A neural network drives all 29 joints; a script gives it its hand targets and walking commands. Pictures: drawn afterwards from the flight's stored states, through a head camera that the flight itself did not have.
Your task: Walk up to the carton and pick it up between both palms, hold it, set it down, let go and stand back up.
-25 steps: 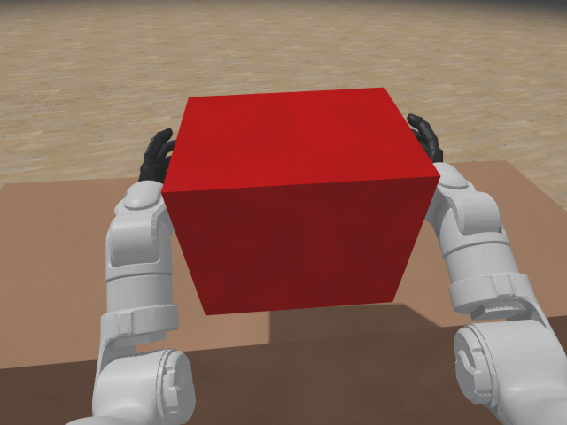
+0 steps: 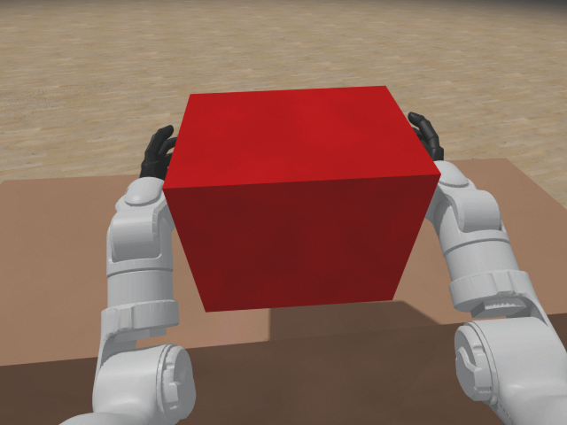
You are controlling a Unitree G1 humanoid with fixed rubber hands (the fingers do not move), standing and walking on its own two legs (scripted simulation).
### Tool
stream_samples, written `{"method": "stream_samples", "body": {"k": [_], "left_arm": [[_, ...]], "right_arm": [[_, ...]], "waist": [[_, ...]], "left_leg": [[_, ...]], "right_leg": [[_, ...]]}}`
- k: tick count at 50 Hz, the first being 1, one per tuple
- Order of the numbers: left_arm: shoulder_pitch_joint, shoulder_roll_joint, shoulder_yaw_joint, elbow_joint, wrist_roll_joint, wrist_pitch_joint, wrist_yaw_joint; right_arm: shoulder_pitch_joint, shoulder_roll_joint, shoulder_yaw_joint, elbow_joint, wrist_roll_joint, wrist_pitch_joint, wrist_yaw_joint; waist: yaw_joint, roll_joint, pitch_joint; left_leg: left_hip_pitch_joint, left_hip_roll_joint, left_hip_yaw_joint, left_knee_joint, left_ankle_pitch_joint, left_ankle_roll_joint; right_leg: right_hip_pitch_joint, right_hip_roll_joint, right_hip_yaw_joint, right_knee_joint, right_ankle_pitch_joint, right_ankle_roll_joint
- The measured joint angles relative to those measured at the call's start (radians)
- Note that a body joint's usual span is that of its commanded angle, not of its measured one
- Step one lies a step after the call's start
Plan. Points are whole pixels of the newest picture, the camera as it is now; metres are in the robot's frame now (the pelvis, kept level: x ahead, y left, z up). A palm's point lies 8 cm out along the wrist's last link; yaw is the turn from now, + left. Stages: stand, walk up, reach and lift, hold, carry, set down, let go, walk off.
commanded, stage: hold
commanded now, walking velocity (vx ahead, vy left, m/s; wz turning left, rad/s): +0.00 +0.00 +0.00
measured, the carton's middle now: (294, 200) +0.36 -0.01 +0.18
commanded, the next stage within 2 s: none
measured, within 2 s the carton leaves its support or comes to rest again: neither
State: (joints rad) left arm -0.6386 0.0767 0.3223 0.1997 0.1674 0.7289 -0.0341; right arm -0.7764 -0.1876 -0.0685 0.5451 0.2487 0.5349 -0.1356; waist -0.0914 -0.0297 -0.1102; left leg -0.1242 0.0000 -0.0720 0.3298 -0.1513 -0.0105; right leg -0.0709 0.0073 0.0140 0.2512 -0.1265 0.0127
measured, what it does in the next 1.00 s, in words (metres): stands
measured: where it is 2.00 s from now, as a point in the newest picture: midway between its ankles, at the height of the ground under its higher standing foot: outside the picture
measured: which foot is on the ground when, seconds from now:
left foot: down 0.00-1.00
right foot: down 0.00-1.00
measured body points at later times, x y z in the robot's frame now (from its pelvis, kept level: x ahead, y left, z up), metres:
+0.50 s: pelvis +0.00 +0.00 +0.00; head -0.06 +0.02 +0.45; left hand +0.38 +0.18 +0.21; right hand +0.38 -0.19 +0.23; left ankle +0.02 +0.12 -0.75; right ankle +0.01 -0.13 -0.75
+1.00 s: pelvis +0.00 +0.00 +0.00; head -0.06 +0.02 +0.44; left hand +0.38 +0.18 +0.21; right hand +0.38 -0.19 +0.23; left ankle +0.02 +0.12 -0.75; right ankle +0.01 -0.13 -0.75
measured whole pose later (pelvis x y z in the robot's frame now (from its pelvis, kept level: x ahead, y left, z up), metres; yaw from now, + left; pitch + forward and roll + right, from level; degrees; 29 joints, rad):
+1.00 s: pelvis +0.00 +0.00 +0.00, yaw +0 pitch -3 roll -1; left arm -0.60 0.07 0.31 0.14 0.17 0.75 -0.03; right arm -0.75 -0.19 -0.05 0.51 0.27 0.55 -0.14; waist -0.09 -0.03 -0.11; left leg -0.12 0.00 -0.07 0.33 -0.16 -0.01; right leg -0.06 0.01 0.02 0.25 -0.13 0.01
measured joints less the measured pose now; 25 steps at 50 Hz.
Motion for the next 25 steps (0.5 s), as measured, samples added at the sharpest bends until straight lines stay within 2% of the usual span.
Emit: {"method": "stream_samples", "body": {"k": [6,14,25], "left_arm": [[0.010,0.001,-0.008,-0.021,-0.001,0.004,0.004],[0.000,-0.001,0.001,0.006,0.006,0.007,0.001],[0.012,0.004,-0.007,-0.021,-0.009,0.003,0.003]], "right_arm": [[0.003,-0.008,0.014,-0.013,0.006,0.001,-0.001],[-0.013,-0.002,0.000,0.026,0.007,0.001,0.002],[0.005,-0.005,0.016,-0.021,0.012,0.004,-0.011]], "waist": [[0.001,0.002,-0.006],[0.000,0.004,0.000],[0.003,0.006,-0.003]], "left_leg": [[0.001,0.002,0.002,0.001,-0.003,0.000],[0.005,0.002,0.000,-0.002,-0.001,-0.001],[0.001,0.004,-0.003,-0.001,-0.004,-0.004]], "right_leg": [[0.003,0.002,0.002,-0.004,0.001,0.000],[0.005,0.002,0.000,-0.001,-0.002,-0.002],[0.003,0.005,-0.002,-0.003,-0.005,-0.005]]}}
